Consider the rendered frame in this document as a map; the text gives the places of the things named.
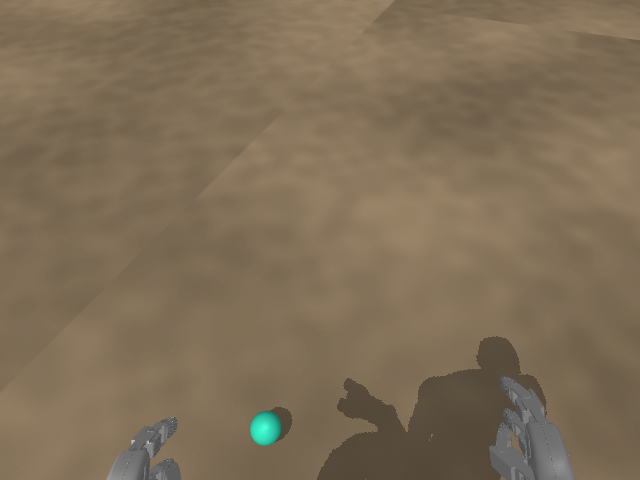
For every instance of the right robot hand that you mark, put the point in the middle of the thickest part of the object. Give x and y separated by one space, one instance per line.
540 441

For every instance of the left robot hand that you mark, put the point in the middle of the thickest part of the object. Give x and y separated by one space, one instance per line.
134 464

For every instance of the ball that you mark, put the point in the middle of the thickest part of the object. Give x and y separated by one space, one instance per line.
265 428

